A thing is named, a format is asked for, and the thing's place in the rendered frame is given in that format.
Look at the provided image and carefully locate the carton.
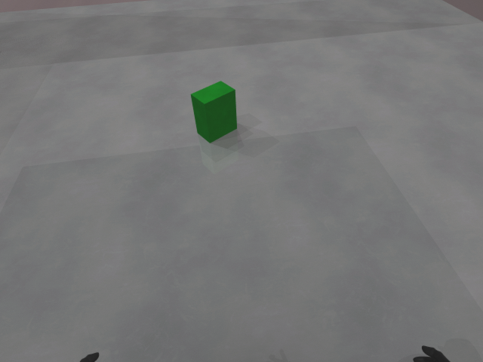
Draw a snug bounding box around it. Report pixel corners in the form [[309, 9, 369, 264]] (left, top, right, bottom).
[[191, 81, 237, 143]]

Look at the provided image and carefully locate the right robot hand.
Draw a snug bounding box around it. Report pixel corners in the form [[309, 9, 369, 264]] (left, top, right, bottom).
[[413, 345, 450, 362]]

